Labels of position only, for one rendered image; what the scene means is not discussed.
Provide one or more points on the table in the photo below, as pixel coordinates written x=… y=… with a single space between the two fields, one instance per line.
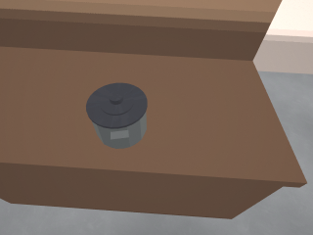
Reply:
x=214 y=145

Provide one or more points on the knob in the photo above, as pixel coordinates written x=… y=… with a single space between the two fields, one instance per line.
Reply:
x=116 y=97

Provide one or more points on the lid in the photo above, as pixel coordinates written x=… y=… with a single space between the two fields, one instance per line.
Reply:
x=107 y=115

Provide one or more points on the pot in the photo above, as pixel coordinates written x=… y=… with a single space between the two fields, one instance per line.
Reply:
x=125 y=137

